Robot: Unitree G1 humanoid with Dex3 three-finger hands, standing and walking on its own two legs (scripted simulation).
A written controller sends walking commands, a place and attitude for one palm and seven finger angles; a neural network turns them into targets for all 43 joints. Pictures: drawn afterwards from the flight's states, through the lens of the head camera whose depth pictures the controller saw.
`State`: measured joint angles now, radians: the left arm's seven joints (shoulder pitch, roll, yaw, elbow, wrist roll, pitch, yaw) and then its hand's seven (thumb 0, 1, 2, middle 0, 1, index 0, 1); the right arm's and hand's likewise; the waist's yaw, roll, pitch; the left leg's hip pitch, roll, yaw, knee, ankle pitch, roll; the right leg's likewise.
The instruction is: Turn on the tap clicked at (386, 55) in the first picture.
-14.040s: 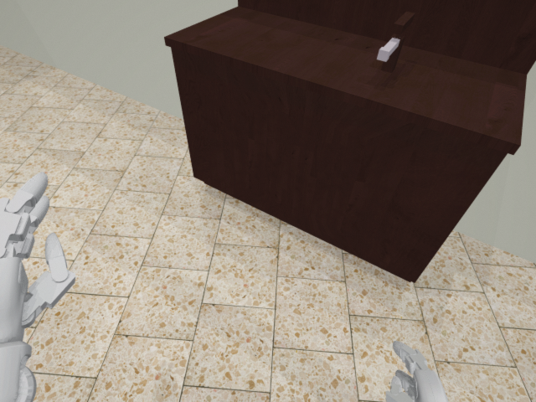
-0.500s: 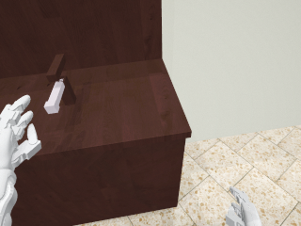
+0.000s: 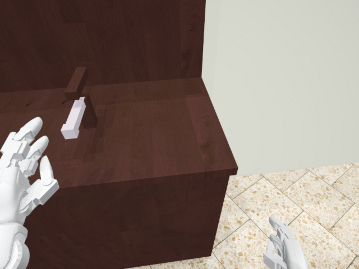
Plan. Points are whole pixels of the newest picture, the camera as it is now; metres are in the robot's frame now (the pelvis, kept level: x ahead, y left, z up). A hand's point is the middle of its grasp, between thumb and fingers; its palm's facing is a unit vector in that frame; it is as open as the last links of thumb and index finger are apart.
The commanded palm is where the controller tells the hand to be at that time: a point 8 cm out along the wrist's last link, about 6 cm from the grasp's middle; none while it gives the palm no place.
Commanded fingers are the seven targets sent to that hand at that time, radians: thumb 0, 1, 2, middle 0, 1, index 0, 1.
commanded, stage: turn the palm inward beside the body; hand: left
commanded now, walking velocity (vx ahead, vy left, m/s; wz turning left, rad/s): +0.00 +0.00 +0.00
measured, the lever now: (70, 131) +0.36 +0.32 +0.13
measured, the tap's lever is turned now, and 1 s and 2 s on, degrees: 0 0 0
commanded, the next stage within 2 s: reach beside the lever's end, fingers flat in 1.06 s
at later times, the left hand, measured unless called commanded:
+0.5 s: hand (54, 197) +0.17 +0.22 +0.18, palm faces +0.45 -0.88 -0.16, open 7.4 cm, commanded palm +0.11 +0.26 +0.20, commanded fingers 0.00 0.90 0.90 -0.20 -0.30 -0.20 -0.30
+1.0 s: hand (68, 188) +0.18 +0.21 +0.18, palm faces +0.43 -0.89 -0.14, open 7.4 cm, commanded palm +0.13 +0.25 +0.20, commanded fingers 0.00 0.90 0.90 -0.20 -0.30 -0.20 -0.30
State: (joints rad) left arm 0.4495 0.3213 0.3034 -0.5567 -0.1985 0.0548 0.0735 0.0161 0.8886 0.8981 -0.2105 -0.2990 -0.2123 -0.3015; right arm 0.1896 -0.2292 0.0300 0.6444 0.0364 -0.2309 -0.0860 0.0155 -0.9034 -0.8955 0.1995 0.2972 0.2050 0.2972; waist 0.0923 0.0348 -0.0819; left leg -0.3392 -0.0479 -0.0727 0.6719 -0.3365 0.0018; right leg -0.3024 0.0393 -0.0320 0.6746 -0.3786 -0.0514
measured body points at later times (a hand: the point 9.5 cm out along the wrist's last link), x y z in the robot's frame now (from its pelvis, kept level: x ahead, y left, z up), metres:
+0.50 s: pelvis -0.02 -0.01 +0.00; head -0.05 -0.04 +0.45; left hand +0.14 +0.27 +0.19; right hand +0.20 -0.22 -0.06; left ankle +0.01 +0.12 -0.72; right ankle -0.01 -0.08 -0.72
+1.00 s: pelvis +0.00 -0.02 +0.00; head -0.03 -0.05 +0.45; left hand +0.15 +0.26 +0.19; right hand +0.22 -0.23 -0.06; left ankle +0.01 +0.12 -0.72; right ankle -0.01 -0.08 -0.72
